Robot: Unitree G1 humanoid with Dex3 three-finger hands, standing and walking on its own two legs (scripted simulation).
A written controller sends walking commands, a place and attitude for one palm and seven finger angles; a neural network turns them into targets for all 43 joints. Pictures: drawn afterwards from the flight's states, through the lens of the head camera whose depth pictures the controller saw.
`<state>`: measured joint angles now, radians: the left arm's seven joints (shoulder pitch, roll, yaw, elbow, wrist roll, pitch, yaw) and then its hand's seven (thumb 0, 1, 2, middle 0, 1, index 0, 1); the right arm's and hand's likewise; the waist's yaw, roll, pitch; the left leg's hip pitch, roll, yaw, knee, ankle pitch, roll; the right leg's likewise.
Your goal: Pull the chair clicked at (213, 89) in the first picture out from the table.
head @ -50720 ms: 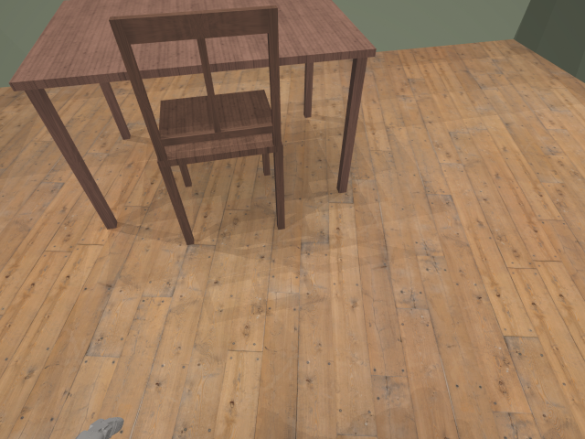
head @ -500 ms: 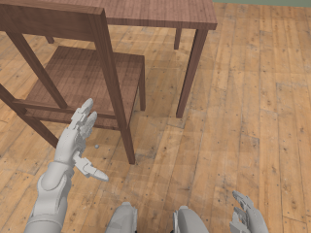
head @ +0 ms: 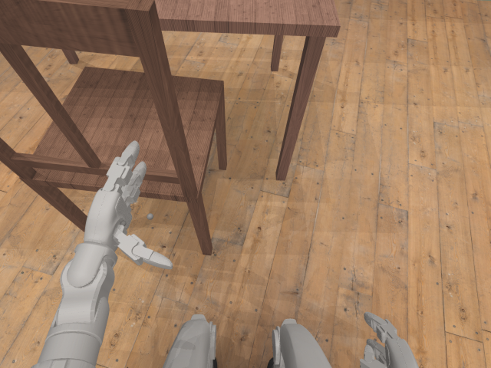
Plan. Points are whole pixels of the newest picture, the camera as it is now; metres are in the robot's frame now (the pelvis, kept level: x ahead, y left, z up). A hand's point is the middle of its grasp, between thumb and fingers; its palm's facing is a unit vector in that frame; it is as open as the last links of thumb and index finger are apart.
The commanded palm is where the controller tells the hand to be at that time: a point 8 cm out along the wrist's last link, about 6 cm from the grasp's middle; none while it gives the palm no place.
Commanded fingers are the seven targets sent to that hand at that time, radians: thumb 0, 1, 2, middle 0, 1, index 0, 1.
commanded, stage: aim the fingers beside a spindle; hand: left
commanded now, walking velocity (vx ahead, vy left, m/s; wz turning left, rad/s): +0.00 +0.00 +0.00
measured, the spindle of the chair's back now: (60, 117) +0.53 +0.34 +0.05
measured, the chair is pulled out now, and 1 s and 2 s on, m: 0.15 0.15 0.15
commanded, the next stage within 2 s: none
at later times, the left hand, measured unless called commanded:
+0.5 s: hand (161, 216) +0.35 +0.14 +0.03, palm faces -0.18 -0.98 -0.03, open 17.0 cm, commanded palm +0.33 +0.19 +0.03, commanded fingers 0.00 -0.50 0.30 -0.06 -0.08 -0.06 -0.08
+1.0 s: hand (160, 223) +0.34 +0.14 +0.02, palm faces -0.16 -0.99 -0.02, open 17.0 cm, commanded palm +0.33 +0.20 +0.03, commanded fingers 0.00 -0.50 0.30 -0.06 -0.08 -0.06 -0.08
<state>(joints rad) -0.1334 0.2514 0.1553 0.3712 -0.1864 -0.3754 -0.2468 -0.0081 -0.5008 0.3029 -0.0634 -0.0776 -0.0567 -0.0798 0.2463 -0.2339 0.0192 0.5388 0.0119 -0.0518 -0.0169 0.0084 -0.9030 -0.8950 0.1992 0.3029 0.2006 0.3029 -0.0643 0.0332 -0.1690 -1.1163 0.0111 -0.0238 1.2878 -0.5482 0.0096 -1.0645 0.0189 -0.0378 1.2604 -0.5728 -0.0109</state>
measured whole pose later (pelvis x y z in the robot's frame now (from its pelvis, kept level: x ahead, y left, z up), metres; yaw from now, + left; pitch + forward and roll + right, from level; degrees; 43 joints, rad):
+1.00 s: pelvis +0.00 +0.00 +0.00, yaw +0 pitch +22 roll -2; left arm -0.13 0.23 0.11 0.39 -0.18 -0.39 -0.25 -0.01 -0.50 0.30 -0.06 -0.08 -0.06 -0.08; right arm 0.22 -0.24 0.02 0.53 0.01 -0.04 -0.03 0.01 -0.90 -0.89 0.20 0.30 0.20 0.30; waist -0.07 0.03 -0.17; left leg -1.12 0.01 -0.03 1.30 -0.55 0.01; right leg -1.07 0.02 -0.05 1.26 -0.58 -0.01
